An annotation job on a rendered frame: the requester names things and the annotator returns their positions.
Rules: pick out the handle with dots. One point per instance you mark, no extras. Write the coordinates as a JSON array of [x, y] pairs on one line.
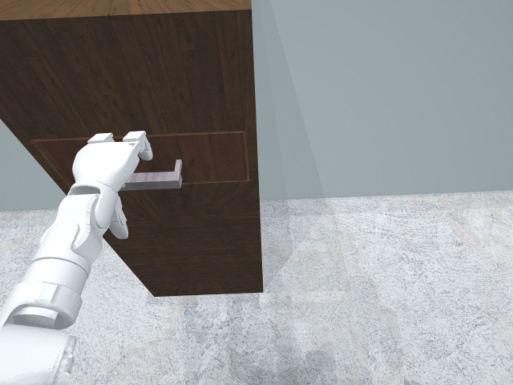
[[155, 180]]

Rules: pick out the robot left forearm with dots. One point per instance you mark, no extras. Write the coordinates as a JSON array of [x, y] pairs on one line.
[[49, 294]]

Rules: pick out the cabinet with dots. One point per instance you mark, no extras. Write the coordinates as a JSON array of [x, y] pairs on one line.
[[77, 68]]

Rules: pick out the drawer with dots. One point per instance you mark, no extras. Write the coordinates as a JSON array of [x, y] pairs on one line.
[[206, 156]]

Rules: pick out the robot left hand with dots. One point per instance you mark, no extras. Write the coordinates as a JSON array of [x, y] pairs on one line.
[[112, 163]]

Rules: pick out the left robot upper arm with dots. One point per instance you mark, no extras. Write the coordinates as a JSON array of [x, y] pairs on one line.
[[32, 355]]

